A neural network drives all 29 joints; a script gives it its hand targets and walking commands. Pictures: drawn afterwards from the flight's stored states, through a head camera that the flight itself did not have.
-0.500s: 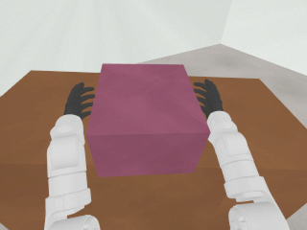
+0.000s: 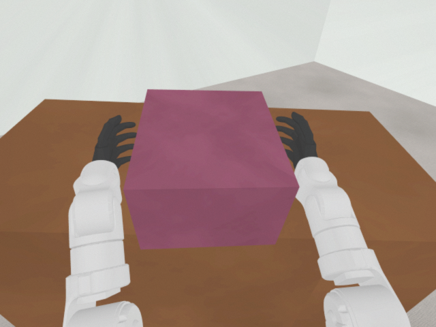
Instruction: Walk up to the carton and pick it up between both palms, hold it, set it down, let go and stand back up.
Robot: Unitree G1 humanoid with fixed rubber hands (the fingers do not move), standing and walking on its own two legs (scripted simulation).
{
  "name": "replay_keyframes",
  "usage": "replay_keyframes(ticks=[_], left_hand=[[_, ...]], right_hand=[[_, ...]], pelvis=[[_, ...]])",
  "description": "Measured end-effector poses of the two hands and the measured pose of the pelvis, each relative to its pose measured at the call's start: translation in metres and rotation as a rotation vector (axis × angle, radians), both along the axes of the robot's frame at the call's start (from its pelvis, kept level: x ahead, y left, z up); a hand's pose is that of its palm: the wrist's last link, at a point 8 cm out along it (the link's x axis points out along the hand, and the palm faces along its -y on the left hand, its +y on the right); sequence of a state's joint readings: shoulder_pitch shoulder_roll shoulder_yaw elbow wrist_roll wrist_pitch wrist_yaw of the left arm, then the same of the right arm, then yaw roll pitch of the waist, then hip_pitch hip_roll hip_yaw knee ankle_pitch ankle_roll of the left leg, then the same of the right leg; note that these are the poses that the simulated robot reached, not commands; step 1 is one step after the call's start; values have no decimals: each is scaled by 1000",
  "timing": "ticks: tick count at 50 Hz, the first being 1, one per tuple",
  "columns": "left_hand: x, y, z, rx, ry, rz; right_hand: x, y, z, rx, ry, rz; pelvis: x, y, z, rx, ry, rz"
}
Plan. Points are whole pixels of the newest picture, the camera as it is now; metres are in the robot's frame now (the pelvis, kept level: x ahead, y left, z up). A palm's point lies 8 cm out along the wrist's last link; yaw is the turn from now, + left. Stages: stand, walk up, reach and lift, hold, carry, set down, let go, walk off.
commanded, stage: hold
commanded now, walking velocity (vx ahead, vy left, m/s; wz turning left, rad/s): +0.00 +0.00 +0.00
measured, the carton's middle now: (207, 162) +0.41 +0.01 +0.14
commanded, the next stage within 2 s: none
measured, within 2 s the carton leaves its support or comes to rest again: neither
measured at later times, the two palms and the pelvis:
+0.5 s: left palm (107, 164) +0.35 +0.18 +0.19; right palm (303, 157) +0.36 -0.16 +0.19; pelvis +0.00 +0.00 +0.00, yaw +0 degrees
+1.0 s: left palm (108, 163) +0.35 +0.17 +0.19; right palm (304, 157) +0.36 -0.17 +0.19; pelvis +0.00 +0.00 +0.00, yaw +0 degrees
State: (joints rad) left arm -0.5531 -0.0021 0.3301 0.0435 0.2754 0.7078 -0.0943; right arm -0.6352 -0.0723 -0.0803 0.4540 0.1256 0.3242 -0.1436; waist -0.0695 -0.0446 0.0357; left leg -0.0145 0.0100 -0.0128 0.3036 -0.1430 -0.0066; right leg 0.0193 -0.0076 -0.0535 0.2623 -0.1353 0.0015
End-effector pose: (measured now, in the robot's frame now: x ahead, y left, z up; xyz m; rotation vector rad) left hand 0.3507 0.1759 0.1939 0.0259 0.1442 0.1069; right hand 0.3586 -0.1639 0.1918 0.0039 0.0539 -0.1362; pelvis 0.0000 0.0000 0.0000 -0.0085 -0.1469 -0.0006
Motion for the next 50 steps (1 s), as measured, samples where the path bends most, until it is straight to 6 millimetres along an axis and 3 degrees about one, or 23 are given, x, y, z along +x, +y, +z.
replay_keyframes(ticks=[50], left_hand=[[0,-2,-1,-1,0,-5]], right_hand=[[-2,-2,0,6,0,-5]], pelvis=[[1,0,0,-1,-3,0]])
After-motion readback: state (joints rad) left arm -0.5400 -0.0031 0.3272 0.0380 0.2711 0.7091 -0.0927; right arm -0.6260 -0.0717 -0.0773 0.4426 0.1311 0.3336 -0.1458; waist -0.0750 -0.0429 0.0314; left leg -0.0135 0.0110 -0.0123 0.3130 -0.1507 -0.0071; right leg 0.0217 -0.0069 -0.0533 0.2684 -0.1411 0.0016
